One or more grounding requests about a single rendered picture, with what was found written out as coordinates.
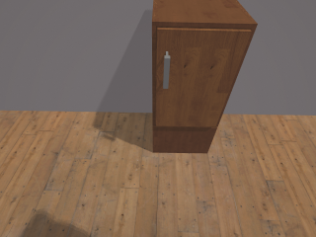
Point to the handle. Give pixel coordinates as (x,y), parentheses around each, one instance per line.
(166,72)

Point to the cupboard door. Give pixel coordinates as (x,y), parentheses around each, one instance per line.
(203,64)

